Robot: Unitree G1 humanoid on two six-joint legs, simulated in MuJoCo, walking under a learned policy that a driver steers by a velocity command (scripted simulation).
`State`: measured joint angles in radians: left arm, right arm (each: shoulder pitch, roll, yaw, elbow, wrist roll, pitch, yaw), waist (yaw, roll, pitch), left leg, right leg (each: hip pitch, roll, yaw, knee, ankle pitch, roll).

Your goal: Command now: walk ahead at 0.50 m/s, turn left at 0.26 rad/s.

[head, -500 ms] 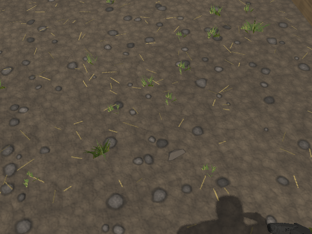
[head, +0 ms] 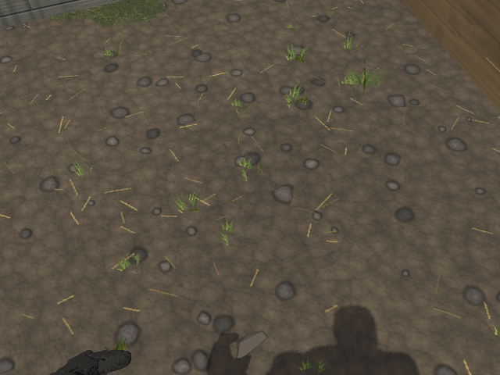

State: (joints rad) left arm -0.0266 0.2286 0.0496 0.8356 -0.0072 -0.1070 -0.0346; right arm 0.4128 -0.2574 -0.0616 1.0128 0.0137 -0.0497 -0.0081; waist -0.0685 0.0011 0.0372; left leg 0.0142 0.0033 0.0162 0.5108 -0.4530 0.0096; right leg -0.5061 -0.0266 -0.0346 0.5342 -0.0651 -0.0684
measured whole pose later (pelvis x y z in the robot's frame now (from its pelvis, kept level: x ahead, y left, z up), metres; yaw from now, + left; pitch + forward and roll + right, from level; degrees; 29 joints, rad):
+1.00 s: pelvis +0.56 +0.13 +0.01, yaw +29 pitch +2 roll +1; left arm 0.01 0.27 0.05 0.78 -0.01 -0.12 -0.04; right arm 0.36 -0.28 -0.08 0.83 0.01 -0.05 -0.02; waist -0.07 -0.04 0.01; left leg 0.01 -0.09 -0.14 0.37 -0.41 0.06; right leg -0.53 -0.01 0.00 0.48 0.02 -0.02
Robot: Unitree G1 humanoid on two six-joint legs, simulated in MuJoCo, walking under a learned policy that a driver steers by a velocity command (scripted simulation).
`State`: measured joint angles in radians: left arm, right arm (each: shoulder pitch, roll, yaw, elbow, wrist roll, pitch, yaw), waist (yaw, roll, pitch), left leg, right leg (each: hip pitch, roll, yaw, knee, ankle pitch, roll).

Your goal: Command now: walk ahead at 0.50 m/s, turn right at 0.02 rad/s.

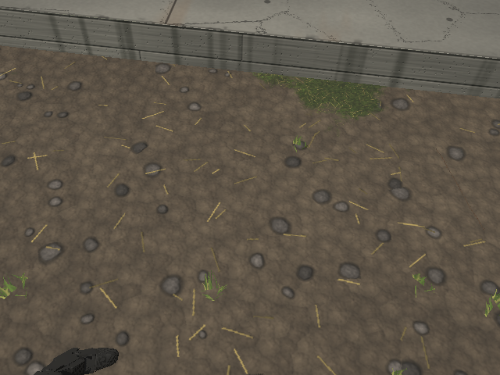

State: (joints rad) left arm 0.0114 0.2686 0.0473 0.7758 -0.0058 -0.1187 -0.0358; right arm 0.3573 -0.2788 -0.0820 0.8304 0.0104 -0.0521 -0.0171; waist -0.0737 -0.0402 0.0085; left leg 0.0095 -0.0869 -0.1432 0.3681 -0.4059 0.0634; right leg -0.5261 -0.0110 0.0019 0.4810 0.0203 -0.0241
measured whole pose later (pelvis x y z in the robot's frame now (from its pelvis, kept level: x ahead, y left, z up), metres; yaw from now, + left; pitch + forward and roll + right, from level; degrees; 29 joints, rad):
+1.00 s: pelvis +0.52 -0.11 -0.01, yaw -30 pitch +2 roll +3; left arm 0.07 0.28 0.05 0.60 0.00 -0.04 -0.05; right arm 0.33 -0.30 -0.07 0.85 0.02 -0.06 -0.01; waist -0.08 -0.04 0.04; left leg -0.01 0.03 0.17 0.45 -0.43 -0.03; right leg -0.51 -0.02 0.01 0.52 0.03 -0.06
